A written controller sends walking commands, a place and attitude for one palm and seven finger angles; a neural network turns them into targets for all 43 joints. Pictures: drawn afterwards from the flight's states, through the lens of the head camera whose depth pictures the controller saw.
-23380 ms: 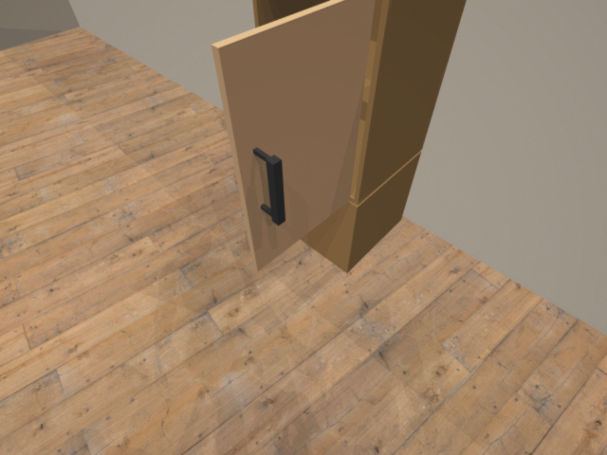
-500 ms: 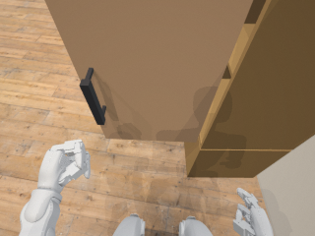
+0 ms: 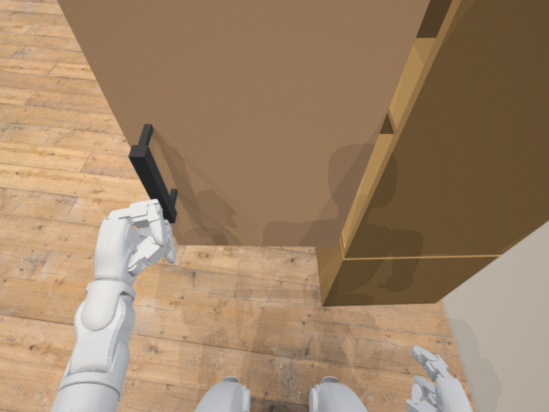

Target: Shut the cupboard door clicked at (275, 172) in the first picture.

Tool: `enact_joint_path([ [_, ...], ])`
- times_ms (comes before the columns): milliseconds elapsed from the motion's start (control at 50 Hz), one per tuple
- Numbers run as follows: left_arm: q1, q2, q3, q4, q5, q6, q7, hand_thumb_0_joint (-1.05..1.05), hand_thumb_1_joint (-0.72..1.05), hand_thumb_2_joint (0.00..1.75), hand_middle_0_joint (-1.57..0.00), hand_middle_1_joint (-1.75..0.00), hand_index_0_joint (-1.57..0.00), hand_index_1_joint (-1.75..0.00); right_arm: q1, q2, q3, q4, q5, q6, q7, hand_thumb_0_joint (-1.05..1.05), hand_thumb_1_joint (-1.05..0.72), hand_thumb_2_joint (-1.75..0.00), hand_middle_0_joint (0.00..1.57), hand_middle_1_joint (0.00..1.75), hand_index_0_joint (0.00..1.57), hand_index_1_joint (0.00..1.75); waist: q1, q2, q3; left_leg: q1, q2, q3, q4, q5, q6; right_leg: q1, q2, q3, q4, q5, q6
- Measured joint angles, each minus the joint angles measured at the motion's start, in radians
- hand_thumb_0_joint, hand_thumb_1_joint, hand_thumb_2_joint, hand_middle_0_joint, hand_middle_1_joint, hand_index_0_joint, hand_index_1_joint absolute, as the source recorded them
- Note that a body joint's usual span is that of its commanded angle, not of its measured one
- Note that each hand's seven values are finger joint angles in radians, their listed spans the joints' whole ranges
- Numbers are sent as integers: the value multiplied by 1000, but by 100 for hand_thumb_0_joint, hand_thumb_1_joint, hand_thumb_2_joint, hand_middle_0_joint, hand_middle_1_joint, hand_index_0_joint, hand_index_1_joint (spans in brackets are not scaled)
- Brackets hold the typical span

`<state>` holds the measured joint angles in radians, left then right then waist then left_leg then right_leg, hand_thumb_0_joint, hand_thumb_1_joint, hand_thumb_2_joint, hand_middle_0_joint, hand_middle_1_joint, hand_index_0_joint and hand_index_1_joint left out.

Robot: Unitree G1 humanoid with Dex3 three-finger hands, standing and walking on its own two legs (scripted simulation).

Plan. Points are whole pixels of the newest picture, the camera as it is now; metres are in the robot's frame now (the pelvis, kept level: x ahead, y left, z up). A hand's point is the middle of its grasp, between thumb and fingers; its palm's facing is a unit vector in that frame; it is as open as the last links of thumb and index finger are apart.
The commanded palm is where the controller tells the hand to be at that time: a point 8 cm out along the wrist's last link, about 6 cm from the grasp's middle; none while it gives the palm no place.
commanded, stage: bring the fist close to the handle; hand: left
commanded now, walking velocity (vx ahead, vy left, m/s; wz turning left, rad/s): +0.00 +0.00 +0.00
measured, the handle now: (159, 178) +0.46 +0.21 +0.04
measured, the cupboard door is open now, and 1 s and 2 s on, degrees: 88 86 68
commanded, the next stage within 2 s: push the door shut along its arc in 0.58 s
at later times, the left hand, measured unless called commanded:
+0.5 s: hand (172, 234) +0.35 +0.16 +0.05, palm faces +0.05 -1.00 -0.03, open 3.1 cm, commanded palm +0.33 +0.21 +0.05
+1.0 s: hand (173, 210) +0.39 +0.17 +0.05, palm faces -0.03 -1.00 -0.04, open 3.1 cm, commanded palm +0.37 +0.21 +0.05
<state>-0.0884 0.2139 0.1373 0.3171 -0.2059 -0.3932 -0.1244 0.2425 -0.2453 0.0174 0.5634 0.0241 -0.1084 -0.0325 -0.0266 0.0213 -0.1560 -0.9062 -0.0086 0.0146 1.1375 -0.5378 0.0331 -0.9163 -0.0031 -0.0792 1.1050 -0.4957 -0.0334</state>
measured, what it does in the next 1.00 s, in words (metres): stands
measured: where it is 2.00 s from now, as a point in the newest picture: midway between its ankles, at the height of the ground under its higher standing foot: outside the picture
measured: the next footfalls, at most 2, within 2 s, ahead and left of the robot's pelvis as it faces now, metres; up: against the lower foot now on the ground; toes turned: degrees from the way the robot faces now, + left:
none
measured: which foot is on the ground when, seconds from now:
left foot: down 0.00-1.00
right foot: down 0.00-1.00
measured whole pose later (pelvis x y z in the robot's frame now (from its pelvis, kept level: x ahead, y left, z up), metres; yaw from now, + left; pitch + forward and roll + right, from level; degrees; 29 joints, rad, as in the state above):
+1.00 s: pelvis -0.01 +0.00 +0.00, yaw +0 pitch +18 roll -1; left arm -0.41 0.29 0.20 0.69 -0.19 -0.45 -0.21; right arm 0.25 -0.25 0.02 0.61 0.03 -0.05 -0.03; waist -0.05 0.02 -0.14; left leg -0.93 0.00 0.01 1.13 -0.52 0.03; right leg -0.94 0.00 -0.08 1.09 -0.47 -0.04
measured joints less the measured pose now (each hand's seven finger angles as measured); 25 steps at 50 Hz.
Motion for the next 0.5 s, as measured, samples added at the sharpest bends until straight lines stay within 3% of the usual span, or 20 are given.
enact_joint_path([
  [140,-64,0,-9,95,10,27,4,2,90,90,-130,-150,-130,-150,10,-3,-1,-3,3,24,8,1,-90,-90,20,30,20,30,-2,8,5,11,-1,3,-17,6,2,11,0,3,-18,7,3],
  [280,-130,-19,-5,142,31,-23,33,2,90,90,-130,-150,-130,-150,10,-1,-6,18,-4,37,12,1,-90,-90,20,30,20,30,-8,-4,8,6,0,10,-18,7,2,1,1,10,-15,8,3],
  [500,-73,-10,15,158,21,-30,31,2,90,90,-130,-150,-130,-150,31,-2,-9,8,1,69,19,1,-90,-90,20,30,20,30,-7,-1,10,42,3,18,-53,18,1,31,6,19,-43,19,2],
])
